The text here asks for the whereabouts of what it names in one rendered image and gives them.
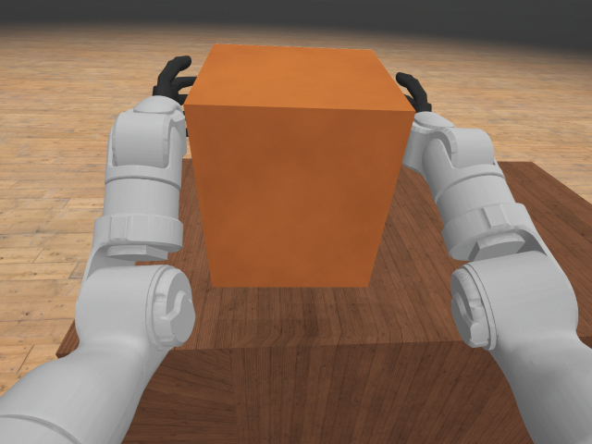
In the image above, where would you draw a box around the pedestal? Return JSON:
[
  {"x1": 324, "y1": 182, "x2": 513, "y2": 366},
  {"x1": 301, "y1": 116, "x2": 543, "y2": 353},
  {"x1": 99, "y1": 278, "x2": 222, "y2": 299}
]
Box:
[{"x1": 55, "y1": 158, "x2": 592, "y2": 444}]

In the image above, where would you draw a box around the robot left upper arm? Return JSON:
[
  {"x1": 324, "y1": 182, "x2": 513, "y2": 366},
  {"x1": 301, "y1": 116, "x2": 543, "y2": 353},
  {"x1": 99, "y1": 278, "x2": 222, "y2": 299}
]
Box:
[{"x1": 0, "y1": 265, "x2": 195, "y2": 444}]

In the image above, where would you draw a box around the left robot hand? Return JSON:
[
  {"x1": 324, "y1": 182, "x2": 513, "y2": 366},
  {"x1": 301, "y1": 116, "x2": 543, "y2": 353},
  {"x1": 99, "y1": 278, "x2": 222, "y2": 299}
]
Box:
[{"x1": 153, "y1": 55, "x2": 197, "y2": 137}]

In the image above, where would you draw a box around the right robot hand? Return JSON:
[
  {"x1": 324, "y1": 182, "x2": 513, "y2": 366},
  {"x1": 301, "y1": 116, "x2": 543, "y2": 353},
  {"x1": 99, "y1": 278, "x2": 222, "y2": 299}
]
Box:
[{"x1": 396, "y1": 72, "x2": 432, "y2": 114}]

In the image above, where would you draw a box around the right robot forearm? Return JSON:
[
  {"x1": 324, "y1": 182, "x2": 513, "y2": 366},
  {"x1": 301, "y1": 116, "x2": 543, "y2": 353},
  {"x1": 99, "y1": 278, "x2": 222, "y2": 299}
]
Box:
[{"x1": 402, "y1": 112, "x2": 578, "y2": 329}]

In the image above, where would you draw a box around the left robot forearm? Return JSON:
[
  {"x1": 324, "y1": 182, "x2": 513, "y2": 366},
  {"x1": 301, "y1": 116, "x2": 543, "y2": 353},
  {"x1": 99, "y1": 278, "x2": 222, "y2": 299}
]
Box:
[{"x1": 75, "y1": 95, "x2": 187, "y2": 336}]

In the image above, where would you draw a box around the carton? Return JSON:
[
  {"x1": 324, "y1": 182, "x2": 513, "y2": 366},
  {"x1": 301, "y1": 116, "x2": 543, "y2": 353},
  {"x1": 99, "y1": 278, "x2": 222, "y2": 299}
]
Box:
[{"x1": 183, "y1": 43, "x2": 416, "y2": 287}]

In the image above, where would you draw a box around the robot right upper arm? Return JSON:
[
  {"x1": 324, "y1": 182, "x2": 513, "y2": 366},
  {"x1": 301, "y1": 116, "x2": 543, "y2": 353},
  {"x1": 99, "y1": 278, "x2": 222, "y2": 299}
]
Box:
[{"x1": 450, "y1": 251, "x2": 592, "y2": 444}]

